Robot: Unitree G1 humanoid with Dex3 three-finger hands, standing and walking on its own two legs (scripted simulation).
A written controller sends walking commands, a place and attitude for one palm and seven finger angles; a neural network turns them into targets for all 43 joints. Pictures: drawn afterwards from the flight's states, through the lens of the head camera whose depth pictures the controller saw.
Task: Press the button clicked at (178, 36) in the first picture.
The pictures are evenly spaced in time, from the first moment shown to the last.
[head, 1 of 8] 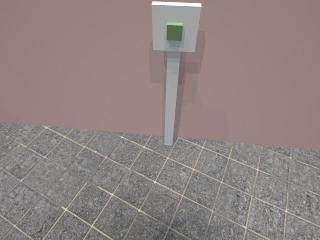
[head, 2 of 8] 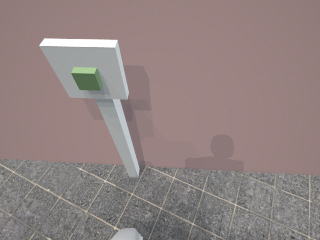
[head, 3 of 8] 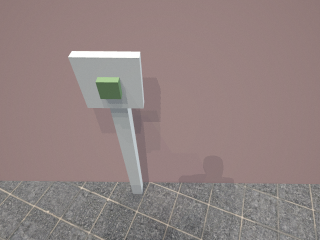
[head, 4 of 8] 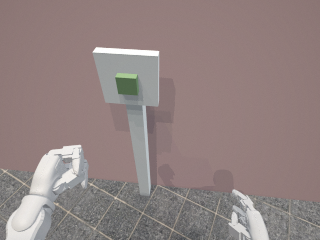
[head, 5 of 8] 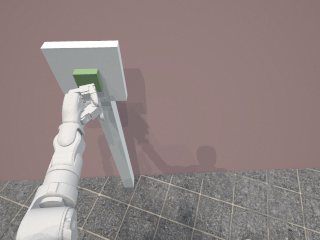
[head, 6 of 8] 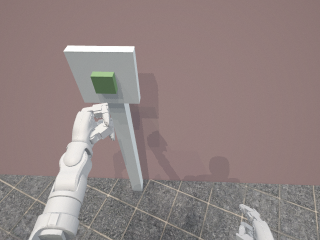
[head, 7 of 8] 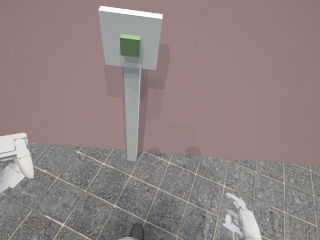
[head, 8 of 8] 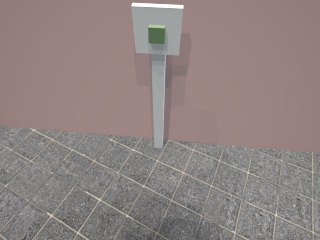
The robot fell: no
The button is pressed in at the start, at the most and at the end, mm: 0 9 0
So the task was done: yes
